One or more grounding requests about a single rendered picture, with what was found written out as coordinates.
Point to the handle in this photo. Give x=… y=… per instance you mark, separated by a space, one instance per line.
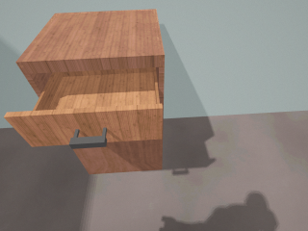
x=88 y=142

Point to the cabinet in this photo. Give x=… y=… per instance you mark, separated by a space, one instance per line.
x=105 y=40

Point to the drawer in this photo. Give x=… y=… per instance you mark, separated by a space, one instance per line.
x=125 y=101

